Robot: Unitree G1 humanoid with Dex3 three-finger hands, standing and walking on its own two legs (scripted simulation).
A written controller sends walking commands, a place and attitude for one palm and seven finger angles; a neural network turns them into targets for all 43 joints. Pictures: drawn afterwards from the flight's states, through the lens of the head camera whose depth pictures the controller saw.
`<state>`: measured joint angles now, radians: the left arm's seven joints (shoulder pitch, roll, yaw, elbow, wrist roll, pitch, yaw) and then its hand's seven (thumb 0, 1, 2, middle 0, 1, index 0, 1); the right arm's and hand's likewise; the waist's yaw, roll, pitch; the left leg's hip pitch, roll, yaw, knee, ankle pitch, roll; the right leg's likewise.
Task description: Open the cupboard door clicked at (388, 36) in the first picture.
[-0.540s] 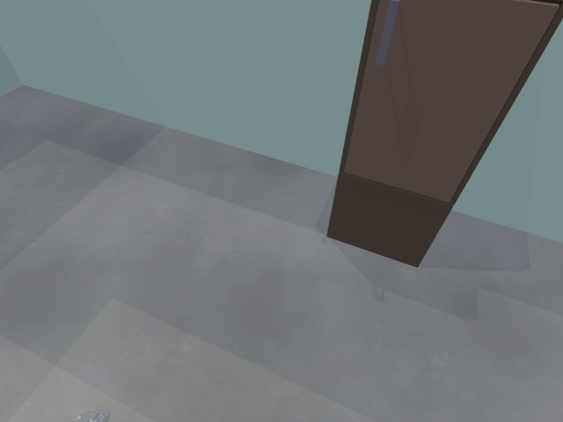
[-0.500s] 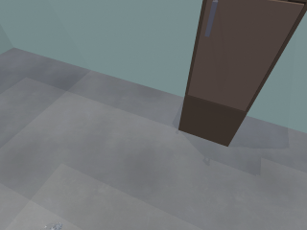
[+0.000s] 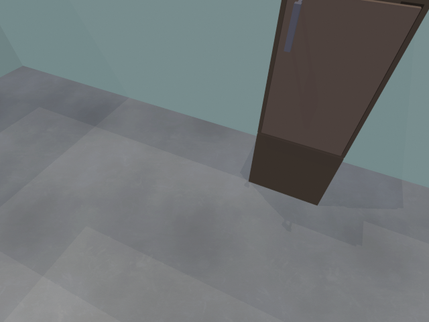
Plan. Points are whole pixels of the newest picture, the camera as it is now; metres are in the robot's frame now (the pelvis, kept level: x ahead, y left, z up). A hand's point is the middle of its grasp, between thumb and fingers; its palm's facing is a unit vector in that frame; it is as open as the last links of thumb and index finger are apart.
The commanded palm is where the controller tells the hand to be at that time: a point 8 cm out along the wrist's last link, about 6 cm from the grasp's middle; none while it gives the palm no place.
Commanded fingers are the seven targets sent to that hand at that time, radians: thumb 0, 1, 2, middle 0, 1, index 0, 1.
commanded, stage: stand and wait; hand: left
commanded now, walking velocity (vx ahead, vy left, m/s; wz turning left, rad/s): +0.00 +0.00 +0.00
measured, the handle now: (293, 26) +0.96 -0.20 +0.15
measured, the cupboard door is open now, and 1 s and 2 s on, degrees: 0 0 0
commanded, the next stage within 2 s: look at it before walking up in 0.28 s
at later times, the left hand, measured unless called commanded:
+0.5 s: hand out of the picture +0.07 +0.24 -0.15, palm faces -0.02 -0.94 -0.34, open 7.4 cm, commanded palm none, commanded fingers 0.00 0.90 0.90 -0.20 -0.30 -0.20 -0.30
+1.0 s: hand out of the picture +0.06 +0.24 -0.15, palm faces -0.03 -0.94 -0.34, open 7.4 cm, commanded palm none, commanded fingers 0.00 0.90 0.90 -0.20 -0.30 -0.20 -0.30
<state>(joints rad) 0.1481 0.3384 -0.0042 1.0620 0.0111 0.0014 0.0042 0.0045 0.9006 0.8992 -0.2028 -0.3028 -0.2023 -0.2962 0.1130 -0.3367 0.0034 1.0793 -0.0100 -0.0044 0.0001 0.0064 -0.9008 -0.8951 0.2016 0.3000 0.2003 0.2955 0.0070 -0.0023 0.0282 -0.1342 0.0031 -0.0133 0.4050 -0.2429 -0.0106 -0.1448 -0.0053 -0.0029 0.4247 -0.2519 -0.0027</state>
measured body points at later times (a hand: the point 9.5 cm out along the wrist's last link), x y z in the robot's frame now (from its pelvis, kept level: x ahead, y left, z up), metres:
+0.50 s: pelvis -0.01 -0.01 +0.00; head -0.01 -0.01 +0.45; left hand +0.07 +0.29 -0.13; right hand +0.06 -0.30 -0.13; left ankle -0.01 +0.13 -0.74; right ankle -0.01 -0.12 -0.74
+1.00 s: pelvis -0.01 -0.01 +0.00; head +0.00 -0.01 +0.45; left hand +0.06 +0.29 -0.13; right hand +0.06 -0.30 -0.13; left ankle -0.01 +0.13 -0.74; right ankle -0.01 -0.12 -0.74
